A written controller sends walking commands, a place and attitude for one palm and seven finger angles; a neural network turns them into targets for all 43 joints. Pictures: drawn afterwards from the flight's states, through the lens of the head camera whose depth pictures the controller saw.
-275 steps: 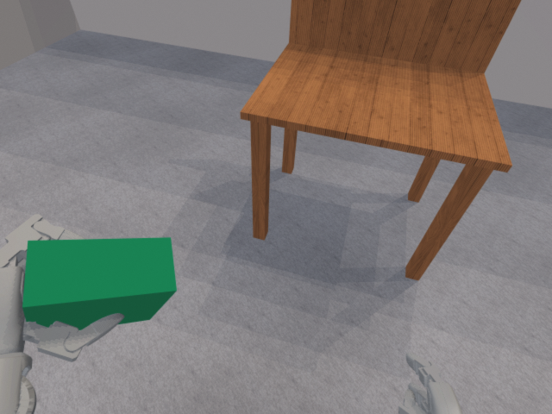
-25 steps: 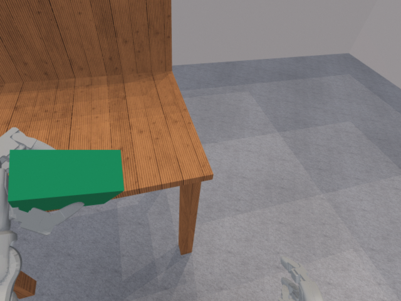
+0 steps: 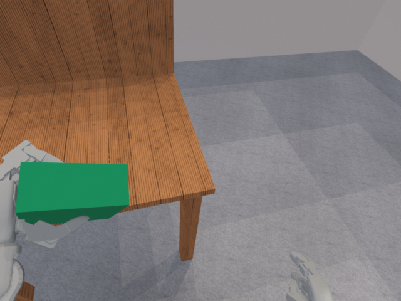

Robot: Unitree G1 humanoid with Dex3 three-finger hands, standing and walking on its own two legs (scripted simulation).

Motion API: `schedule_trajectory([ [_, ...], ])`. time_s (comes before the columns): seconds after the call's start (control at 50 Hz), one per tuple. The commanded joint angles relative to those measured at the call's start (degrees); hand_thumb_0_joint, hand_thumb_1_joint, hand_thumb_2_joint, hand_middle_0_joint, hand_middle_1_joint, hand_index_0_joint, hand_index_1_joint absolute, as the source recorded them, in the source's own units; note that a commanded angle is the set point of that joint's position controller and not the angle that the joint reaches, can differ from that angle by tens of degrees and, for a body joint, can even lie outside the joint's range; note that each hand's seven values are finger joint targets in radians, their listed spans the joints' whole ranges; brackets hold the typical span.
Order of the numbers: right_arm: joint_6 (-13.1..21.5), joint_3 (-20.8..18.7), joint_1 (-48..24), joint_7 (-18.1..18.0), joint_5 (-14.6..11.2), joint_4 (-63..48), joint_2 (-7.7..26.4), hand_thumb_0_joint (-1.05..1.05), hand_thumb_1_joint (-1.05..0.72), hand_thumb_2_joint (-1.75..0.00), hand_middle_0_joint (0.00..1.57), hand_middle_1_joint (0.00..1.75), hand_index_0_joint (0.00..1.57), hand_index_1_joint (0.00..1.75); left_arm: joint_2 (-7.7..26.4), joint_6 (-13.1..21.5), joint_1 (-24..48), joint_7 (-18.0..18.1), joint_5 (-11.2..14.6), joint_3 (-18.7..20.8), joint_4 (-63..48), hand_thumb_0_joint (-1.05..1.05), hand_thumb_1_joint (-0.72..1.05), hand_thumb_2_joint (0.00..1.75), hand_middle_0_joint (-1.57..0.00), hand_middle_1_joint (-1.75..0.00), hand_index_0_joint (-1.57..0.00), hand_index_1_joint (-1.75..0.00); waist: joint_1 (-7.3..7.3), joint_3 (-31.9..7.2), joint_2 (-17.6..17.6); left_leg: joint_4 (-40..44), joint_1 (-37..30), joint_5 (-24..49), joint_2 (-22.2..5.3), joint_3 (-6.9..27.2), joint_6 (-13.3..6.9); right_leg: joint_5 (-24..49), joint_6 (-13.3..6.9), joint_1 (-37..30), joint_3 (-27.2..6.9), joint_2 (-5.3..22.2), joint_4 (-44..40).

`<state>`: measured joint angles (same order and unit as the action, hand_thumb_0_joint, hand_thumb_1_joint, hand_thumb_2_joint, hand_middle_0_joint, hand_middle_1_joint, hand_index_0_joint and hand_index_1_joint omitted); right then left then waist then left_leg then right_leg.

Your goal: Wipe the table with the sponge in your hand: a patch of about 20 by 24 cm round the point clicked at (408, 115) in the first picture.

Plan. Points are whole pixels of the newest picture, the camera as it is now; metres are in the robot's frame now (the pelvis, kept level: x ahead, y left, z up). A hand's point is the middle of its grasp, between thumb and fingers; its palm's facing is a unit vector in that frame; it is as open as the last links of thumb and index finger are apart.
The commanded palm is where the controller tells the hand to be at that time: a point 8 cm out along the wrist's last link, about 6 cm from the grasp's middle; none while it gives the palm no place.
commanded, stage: shuffle to correct the standing spot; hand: left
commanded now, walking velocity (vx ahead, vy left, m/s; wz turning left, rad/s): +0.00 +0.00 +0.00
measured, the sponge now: (89, 195) +0.24 +0.21 +0.13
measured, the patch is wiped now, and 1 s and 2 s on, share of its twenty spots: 0.00 0.00 0.00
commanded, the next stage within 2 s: come to a stop and stand still in 0.72 s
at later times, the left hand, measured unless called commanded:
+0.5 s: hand (82, 165) +0.28 +0.23 +0.15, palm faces +0.37 -0.85 -0.36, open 10.3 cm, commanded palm +0.22 +0.27 +0.17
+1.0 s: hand (102, 132) +0.35 +0.22 +0.16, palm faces +0.27 -0.86 -0.43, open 10.3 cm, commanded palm +0.29 +0.27 +0.17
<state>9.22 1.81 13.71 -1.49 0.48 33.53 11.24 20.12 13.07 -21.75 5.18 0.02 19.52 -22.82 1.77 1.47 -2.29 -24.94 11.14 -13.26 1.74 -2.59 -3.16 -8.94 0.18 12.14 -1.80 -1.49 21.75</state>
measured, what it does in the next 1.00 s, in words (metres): steps on the spot: right foot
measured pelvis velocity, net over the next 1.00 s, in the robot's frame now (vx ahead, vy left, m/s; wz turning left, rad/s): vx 0.10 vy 0.01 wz -0.11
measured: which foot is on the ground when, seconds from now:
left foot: down 0.00-0.94, up 0.96-1.00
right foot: down 0.00-0.72, up 0.74-0.90, down 0.92-1.00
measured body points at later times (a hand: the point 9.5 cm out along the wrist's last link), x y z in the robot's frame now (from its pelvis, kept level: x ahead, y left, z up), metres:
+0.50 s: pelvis +0.05 -0.01 -0.02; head +0.05 +0.00 +0.43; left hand +0.26 +0.28 +0.17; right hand +0.22 -0.25 -0.09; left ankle +0.00 +0.08 -0.74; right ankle +0.03 -0.12 -0.74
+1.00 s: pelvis +0.10 +0.01 -0.02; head +0.12 +0.00 +0.43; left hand +0.33 +0.27 +0.18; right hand +0.23 -0.23 -0.12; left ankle +0.06 +0.11 -0.71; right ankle +0.10 -0.08 -0.74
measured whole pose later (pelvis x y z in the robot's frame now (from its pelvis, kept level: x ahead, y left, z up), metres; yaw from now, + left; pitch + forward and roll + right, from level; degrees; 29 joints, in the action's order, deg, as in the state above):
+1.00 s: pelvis +0.10 +0.01 -0.02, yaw -6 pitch -1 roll -1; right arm 4.7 1.0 13.0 -0.6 -0.8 35.2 11.2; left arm 21.4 11.5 -23.5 6.2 1.7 20.5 -25.9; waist -0.5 2.6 1.8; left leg -51.3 18.8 -26.2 0.8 -0.9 -0.5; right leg -17.7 -3.7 16.9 5.6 -1.5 35.0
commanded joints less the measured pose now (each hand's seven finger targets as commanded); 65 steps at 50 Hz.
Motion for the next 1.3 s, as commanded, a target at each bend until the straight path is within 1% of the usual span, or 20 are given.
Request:
schedule_trajectory([
  [0.0,2.3,-3.1,-5.8,-0.8,-0.2,-9.2,7.1,0.00,-0.90,-0.90,0.20,0.30,0.20,0.30,9.5,3.6,3.7,1.2,1.8,5.7,-14.0,0.00,0.10,1.30,-1.20,-1.60,-1.20,-1.60,-0.24,-10.0,6.3,4.0,-1.5,16.5,-4.2,4.5,4.8,14.6,-1.8,-6.4,-2.0,2.1,0.8],
  [0.1,0.9,-3.2,-6.2,-1.2,-0.2,-9.5,7.2,0.00,-0.90,-0.90,0.20,0.30,0.20,0.30,10.1,2.9,1.6,1.3,2.4,6.6,-14.6,0.00,0.10,1.30,-1.20,-1.60,-1.20,-1.60,-0.38,-11.3,5.9,3.1,-2.1,17.9,-4.7,3.9,4.9,15.5,-1.9,-7.0,-2.0,2.2,1.7],
  [0.3,-1.0,-3.7,-7.2,-2.2,-0.2,-9.6,8.1,0.00,-0.90,-0.90,0.20,0.30,0.20,0.30,9.7,2.1,6.7,2.0,2.4,5.3,-13.7,0.00,0.10,1.30,-1.20,-1.60,-1.20,-1.60,-1.38,-5.7,6.6,2.0,1.6,-3.6,-7.1,5.7,0.5,-0.3,-4.0,1.6,-5.0,2.0,7.0],
  [0.46,-1.7,-4.3,-6.2,-1.3,-1.0,-10.3,8.1,0.00,-0.90,-0.90,0.20,0.30,0.20,0.30,11.6,2.7,4.7,2.3,2.6,7.3,-15.9,0.00,0.10,1.30,-1.20,-1.60,-1.20,-1.60,-1.59,-9.7,5.6,-8.4,-0.6,14.8,-6.7,2.3,1.2,15.0,-5.8,-1.1,-6.8,3.4,13.3],
  [0.52,-2.3,-4.5,-6.4,-0.8,-1.1,-10.5,7.7,0.00,-0.90,-0.90,0.20,0.30,0.20,0.30,12.8,2.8,1.8,2.5,3.1,9.4,-15.8,0.00,0.10,1.30,-1.20,-1.60,-1.20,-1.60,-1.34,-11.1,-0.5,-17.8,4.7,15.4,-3.8,-1.1,2.5,23.6,-8.6,-6.5,-13.6,7.7,10.9],
  [0.58,-3.0,-4.5,-7.3,0.2,-1.1,-10.5,7.9,0.00,-0.90,-0.90,0.20,0.30,0.20,0.30,13.9,3.6,-0.7,2.7,3.0,11.6,-15.0,0.00,0.10,1.30,-1.20,-1.60,-1.20,-1.60,-0.27,-8.2,-3.1,-23.9,20.7,-11.7,-1.9,2.2,2.6,26.5,-13.9,-14.4,-26.5,16.3,6.5],
  [0.62,-3.6,-4.0,-6.3,0.6,-1.4,-10.0,7.2,0.00,-0.90,-0.90,0.20,0.30,0.20,0.30,12.5,3.9,0.2,2.5,3.0,10.2,-17.1,0.00,0.10,1.30,-1.20,-1.60,-1.20,-1.60,-1.25,-6.0,-2.2,-15.1,16.9,-14.7,-4.7,5.7,1.3,19.7,-11.8,-8.5,-23.6,15.8,7.9],
  [0.66,-3.4,-4.3,-5.2,-0.1,-1.4,-9.3,7.4,0.00,-0.90,-0.90,0.20,0.30,0.20,0.30,12.0,3.9,0.7,2.5,3.0,9.4,-18.6,0.00,0.10,1.30,-1.20,-1.60,-1.20,-1.60,-3.13,-9.2,6.4,-1.4,-3.9,3.9,-3.7,4.5,0.2,12.3,-5.5,4.0,-9.9,5.9,18.2],
  [0.7,-2.8,-4.9,-5.0,-0.6,-1.2,-9.9,7.8,0.00,-0.90,-0.90,0.20,0.30,0.20,0.30,11.9,3.7,-0.7,2.4,2.8,9.2,-17.0,0.00,0.10,1.30,-1.20,-1.60,-1.20,-1.60,-3.00,-9.3,19.1,4.7,-14.3,18.8,-16.4,20.9,-6.4,-19.0,-0.4,20.7,1.4,-0.9,35.7],
  [0.72,-2.3,-4.8,-5.2,-0.4,-0.4,-9.9,7.3,0.00,-0.90,-0.90,0.20,0.30,0.20,0.30,11.6,3.5,1.4,2.4,2.4,8.6,-17.3,0.00,0.10,1.30,-1.20,-1.60,-1.20,-1.60,-3.36,-6.0,17.1,6.0,-12.1,20.0,-18.0,23.8,-8.9,-22.2,-0.9,23.2,1.4,-0.1,40.2],
  [0.76,-1.4,-4.8,-4.7,-0.3,-0.6,-8.8,7.6,0.00,-0.90,-0.90,0.20,0.30,0.20,0.30,11.6,3.2,3.3,2.5,1.7,7.9,-16.2,0.00,0.10,1.30,-1.20,-1.60,-1.20,-1.60,-2.67,-3.3,9.7,3.7,-8.8,24.4,-16.5,17.3,-9.4,-19.5,-1.2,22.6,2.2,2.2,36.7],
  [0.82,-0.6,-3.9,-6.1,-0.3,-1.1,-8.9,7.5,0.00,-0.90,-0.90,0.20,0.30,0.20,0.30,10.9,2.5,2.1,2.6,1.4,7.0,-15.9,0.00,0.10,1.30,-1.20,-1.60,-1.20,-1.60,-1.34,-4.8,12.2,0.7,-0.8,23.7,-12.0,6.2,-4.8,-11.3,-1.4,7.1,7.1,2.4,18.9],
  [0.86,-0.7,-3.5,-6.4,-0.5,-1.1,-9.1,7.6,0.00,-0.90,-0.90,0.20,0.30,0.20,0.30,11.7,2.3,1.6,2.8,1.4,8.3,-15.3,0.00,0.10,1.30,-1.20,-1.60,-1.20,-1.60,-0.40,-7.7,7.5,-7.7,7.2,21.1,-10.3,4.4,-1.5,1.4,-2.2,-9.7,6.7,1.6,5.2],
  [0.88,-1.0,-3.3,-6.9,-0.6,-1.0,-9.1,7.1,0.00,-0.90,-0.90,0.20,0.30,0.20,0.30,12.8,2.1,0.8,2.8,1.3,9.3,-14.2,0.00,0.10,1.30,-1.20,-1.60,-1.20,-1.60,-0.68,-10.1,1.5,-15.8,12.7,16.7,-6.7,2.1,0.4,10.2,-4.8,-17.0,-0.7,5.7,4.5],
  [0.92,-0.5,-4.9,-5.2,0.1,-1.3,-9.6,7.6,0.00,-0.90,-0.90,0.20,0.30,0.20,0.30,12.5,2.3,0.8,2.9,3.2,10.5,-14.8,0.00,0.10,1.30,-1.20,-1.60,-1.20,-1.60,-1.18,-9.4,-10.0,-34.4,19.4,-10.7,-0.3,1.9,3.8,22.3,-15.1,-12.9,-25.2,22.3,-2.9],
  [0.98,-1.6,-3.4,-6.6,0.4,-1.2,-7.7,6.2,0.00,-0.90,-0.90,0.20,0.30,0.20,0.30,12.7,2.2,-0.4,3.8,2.9,11.5,-17.6,0.00,0.10,1.30,-1.20,-1.60,-1.20,-1.60,-0.84,-6.8,-3.1,-22.5,14.3,-17.5,-6.5,9.9,3.0,23.1,-13.2,-4.6,-17.2,21.5,1.4],
  [1.04,-1.6,-2.9,-6.9,-1.2,-0.3,-6.9,5.2,0.00,-0.90,-0.90,0.20,0.30,0.20,0.30,11.1,2.4,-1.6,4.5,2.4,9.1,-18.5,0.00,0.10,1.30,-1.20,-1.60,-1.20,-1.60,-1.67,-10.5,5.0,1.0,-1.7,8.5,-2.1,2.1,3.5,11.2,-4.3,-3.4,-2.5,8.8,7.0],
  [1.08,-1.1,-4.0,-7.9,-2.1,-1.2,-8.2,6.8,0.00,-0.90,-0.90,0.20,0.30,0.20,0.30,10.6,1.8,-0.8,4.2,2.3,7.4,-18.1,0.00,0.10,1.30,-1.20,-1.60,-1.20,-1.60,-0.60,-8.6,6.2,3.0,-1.5,14.0,-10.2,9.7,0.8,-0.2,-1.3,-0.6,-0.7,4.8,7.6],
  [1.14,-1.1,-3.3,-8.2,-2.3,-1.2,-8.4,6.8,0.00,-0.90,-0.90,0.20,0.30,0.20,0.30,10.6,0.6,2.5,3.6,1.7,6.8,-15.7,0.00,0.10,1.30,-1.20,-1.60,-1.20,-1.60,-0.67,-3.7,7.8,5.3,7.6,9.1,-9.3,9.7,0.8,2.2,-0.7,-5.8,-0.6,3.4,4.6],
  [1.28,-0.6,-3.7,-7.8,-2.2,-0.6,-8.6,7.2,0.00,-0.90,-0.90,0.20,0.30,0.20,0.30,10.2,0.3,2.0,3.8,1.8,5.4,-18.0,0.00,0.10,1.30,-1.20,-1.60,-1.20,-1.60,-0.87,-9.9,7.1,3.9,0.7,13.3,-6.7,6.6,2.4,10.0,-1.7,-9.5,-1.5,4.7,0.5],
])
